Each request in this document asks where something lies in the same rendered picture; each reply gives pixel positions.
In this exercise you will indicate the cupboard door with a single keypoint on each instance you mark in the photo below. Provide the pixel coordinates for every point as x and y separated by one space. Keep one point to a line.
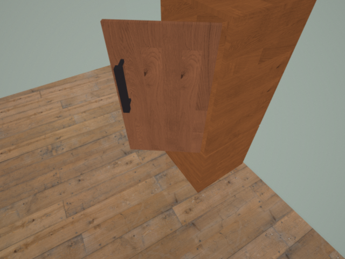
168 68

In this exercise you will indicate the handle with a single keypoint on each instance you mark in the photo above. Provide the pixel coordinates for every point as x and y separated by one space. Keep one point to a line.
122 88

